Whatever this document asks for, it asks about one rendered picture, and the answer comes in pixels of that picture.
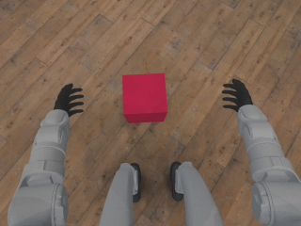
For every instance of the right robot hand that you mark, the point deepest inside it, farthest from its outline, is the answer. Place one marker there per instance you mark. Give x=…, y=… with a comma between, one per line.
x=241, y=94

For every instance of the left robot shin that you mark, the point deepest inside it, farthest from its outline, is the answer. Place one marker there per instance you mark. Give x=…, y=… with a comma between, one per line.
x=127, y=165

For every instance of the left robot upper arm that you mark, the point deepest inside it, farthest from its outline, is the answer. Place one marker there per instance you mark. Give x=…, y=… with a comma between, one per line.
x=40, y=205

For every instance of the robot right forearm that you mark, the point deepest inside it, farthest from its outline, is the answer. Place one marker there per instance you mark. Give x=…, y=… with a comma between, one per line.
x=266, y=158

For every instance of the right robot upper arm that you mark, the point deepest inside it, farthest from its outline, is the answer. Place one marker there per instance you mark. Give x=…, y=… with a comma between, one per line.
x=276, y=203

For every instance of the robot right foot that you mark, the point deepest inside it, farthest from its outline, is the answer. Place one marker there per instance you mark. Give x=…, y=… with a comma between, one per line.
x=175, y=195

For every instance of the robot left forearm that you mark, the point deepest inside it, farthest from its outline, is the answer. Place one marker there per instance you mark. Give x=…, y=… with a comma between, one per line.
x=46, y=161

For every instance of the carton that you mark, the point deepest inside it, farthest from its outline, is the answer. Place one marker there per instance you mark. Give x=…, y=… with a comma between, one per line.
x=144, y=97

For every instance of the left robot hand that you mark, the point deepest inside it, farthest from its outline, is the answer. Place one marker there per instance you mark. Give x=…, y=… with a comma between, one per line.
x=64, y=99

